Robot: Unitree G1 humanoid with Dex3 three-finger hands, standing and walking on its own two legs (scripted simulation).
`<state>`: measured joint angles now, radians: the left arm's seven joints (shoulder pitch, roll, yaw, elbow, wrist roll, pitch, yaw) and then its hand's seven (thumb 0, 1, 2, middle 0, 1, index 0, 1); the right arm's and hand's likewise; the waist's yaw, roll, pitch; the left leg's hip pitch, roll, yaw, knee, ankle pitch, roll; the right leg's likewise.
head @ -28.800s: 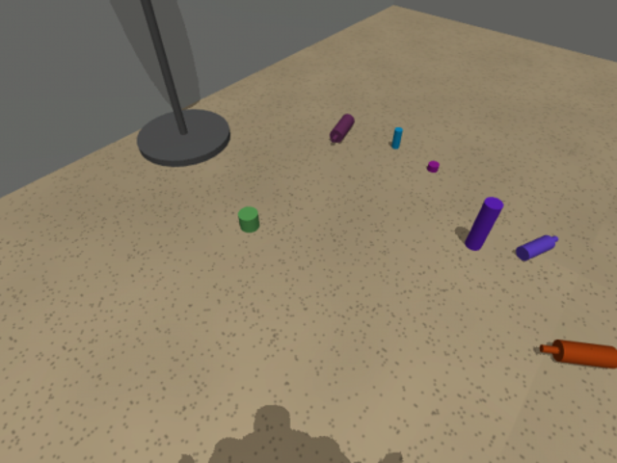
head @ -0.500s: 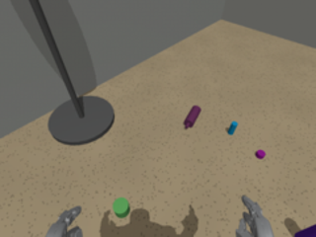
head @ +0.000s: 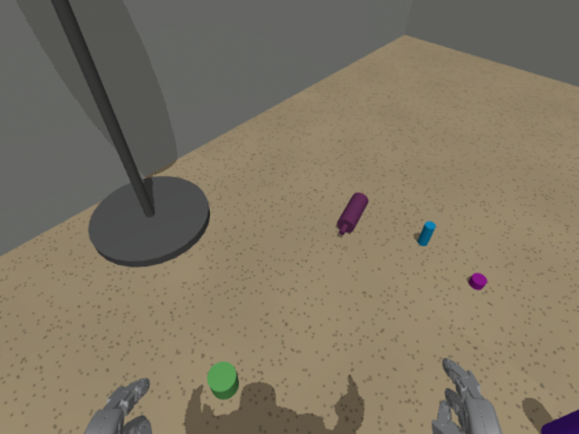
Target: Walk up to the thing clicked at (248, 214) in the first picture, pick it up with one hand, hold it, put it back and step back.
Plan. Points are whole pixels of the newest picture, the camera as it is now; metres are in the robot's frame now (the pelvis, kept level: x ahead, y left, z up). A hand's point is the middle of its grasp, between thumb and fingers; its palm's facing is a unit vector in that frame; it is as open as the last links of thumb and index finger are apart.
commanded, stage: home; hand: left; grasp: from above
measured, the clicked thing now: (223, 380) +0.44 +0.20 -0.68
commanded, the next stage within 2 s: stand in 0.16 s
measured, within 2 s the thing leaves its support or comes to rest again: neither
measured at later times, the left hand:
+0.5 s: hand out of the picture +0.12 +0.23 -0.10, palm faces +0.03 -0.94 -0.33, open 7.4 cm
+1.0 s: hand out of the picture +0.03 +0.24 -0.10, palm faces +0.06 -0.94 -0.33, open 7.4 cm
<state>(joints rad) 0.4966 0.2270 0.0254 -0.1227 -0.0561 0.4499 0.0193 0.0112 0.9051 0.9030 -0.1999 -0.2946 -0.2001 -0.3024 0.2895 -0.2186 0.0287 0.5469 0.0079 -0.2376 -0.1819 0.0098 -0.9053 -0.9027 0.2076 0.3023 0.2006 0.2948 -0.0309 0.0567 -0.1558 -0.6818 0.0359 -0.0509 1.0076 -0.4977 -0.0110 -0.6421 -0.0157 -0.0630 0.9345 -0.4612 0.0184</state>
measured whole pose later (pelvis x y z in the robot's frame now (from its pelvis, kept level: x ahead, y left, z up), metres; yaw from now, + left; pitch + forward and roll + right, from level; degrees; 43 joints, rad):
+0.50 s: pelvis -0.01 +0.00 +0.03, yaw +0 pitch +1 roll +0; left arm 0.21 0.29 0.04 0.65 0.05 0.08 0.03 0.01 0.90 0.90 -0.20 -0.30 -0.20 -0.30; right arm 0.18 -0.29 -0.04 0.85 -0.06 -0.04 -0.01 0.01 -0.91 -0.90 0.21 0.30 0.20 0.30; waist 0.03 -0.01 0.02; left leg -0.41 0.00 -0.01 0.79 -0.40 0.00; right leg -0.41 -0.05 -0.03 0.78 -0.39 0.02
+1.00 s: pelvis +0.00 +0.00 +0.06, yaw +1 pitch -4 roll +0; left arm 0.19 0.28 0.03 1.12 0.03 0.01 0.03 0.01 0.90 0.90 -0.20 -0.30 -0.20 -0.30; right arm 0.16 -0.29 -0.03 1.09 -0.03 0.00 -0.02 0.00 -0.91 -0.90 0.21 0.30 0.20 0.29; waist 0.03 0.02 0.06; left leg -0.12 -0.01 -0.02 0.41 -0.22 0.00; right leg -0.11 -0.05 -0.05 0.39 -0.21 0.03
